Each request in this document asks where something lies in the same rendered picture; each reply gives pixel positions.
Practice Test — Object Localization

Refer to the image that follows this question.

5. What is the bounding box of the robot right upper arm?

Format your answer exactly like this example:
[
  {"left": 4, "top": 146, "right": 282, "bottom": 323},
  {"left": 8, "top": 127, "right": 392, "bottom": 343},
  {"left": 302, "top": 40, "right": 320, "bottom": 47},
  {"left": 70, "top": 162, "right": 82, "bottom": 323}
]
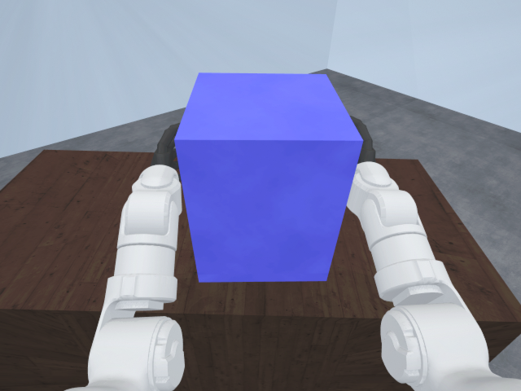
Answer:
[{"left": 380, "top": 302, "right": 521, "bottom": 391}]

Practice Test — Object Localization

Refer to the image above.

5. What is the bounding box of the left robot hand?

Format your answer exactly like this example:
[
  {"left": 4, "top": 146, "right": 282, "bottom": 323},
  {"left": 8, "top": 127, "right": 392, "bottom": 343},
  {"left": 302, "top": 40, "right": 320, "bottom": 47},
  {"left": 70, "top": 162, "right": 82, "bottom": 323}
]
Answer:
[{"left": 150, "top": 123, "right": 181, "bottom": 182}]

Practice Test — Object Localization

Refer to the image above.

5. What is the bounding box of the right robot hand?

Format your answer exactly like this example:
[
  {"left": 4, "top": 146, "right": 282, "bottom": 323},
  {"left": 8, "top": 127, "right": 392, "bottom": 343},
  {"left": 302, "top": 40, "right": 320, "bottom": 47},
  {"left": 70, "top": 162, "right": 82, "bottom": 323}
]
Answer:
[{"left": 350, "top": 116, "right": 376, "bottom": 164}]

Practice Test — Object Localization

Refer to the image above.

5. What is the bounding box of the carton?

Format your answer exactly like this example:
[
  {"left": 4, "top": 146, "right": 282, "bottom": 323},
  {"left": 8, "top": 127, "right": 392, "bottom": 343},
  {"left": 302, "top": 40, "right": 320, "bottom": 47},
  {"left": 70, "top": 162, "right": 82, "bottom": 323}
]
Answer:
[{"left": 174, "top": 72, "right": 363, "bottom": 283}]

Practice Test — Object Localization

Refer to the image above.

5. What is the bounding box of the pedestal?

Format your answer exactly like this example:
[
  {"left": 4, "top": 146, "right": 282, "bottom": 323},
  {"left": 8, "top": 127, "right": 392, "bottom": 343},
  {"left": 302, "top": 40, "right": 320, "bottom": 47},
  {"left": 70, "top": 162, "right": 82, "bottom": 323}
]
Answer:
[{"left": 0, "top": 150, "right": 521, "bottom": 391}]

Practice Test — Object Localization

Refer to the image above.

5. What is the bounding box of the robot left upper arm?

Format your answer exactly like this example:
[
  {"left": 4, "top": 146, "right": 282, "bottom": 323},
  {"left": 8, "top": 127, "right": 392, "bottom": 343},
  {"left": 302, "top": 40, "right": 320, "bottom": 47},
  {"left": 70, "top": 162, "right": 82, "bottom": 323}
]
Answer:
[{"left": 64, "top": 316, "right": 185, "bottom": 391}]

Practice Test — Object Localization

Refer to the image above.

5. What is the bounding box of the right robot forearm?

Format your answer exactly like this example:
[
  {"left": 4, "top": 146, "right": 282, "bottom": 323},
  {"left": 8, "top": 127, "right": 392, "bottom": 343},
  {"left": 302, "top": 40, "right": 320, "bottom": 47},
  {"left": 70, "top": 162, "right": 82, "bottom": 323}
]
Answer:
[{"left": 347, "top": 161, "right": 489, "bottom": 360}]

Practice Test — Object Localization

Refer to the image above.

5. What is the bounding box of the left robot forearm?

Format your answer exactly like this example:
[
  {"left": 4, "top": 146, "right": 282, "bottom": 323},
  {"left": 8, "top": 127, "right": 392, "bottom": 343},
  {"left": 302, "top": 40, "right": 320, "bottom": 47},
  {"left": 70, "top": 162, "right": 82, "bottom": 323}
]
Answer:
[{"left": 88, "top": 165, "right": 182, "bottom": 381}]

